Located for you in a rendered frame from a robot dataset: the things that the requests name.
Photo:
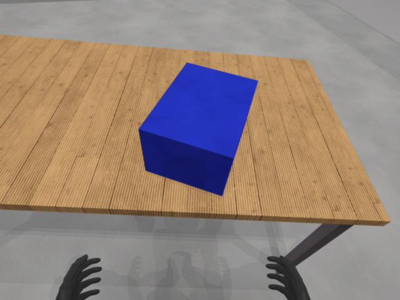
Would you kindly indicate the table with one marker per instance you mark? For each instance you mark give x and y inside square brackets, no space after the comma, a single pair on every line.
[70,113]

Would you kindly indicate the carton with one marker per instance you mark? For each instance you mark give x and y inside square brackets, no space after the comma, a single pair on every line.
[193,132]

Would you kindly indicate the robot right hand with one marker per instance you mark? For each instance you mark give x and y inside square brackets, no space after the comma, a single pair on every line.
[294,288]

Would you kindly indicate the robot left hand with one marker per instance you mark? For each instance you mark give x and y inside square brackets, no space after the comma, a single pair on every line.
[72,286]

